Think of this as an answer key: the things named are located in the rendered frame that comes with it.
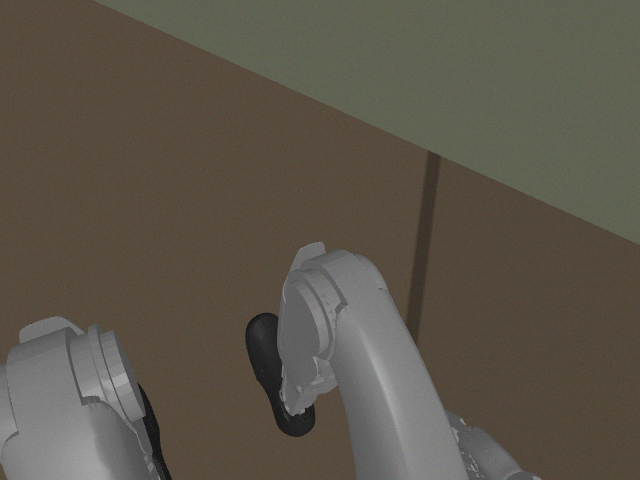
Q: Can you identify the right robot foot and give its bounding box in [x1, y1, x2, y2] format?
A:
[245, 313, 315, 437]

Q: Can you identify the right robot hand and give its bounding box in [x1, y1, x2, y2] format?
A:
[445, 410, 523, 480]

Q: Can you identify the left robot foot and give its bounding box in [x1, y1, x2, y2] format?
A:
[137, 382, 172, 480]

